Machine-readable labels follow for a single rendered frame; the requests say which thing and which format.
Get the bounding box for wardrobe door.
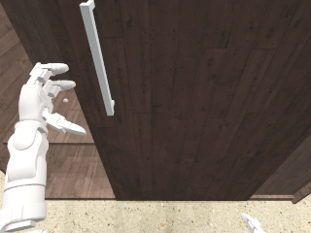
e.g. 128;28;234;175
40;0;311;201
254;134;311;195

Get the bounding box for handle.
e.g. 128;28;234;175
80;0;115;116

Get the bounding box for left robot forearm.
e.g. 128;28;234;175
0;120;49;233

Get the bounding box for right robot hand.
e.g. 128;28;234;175
240;213;266;233

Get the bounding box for left robot hand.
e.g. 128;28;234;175
18;62;86;136

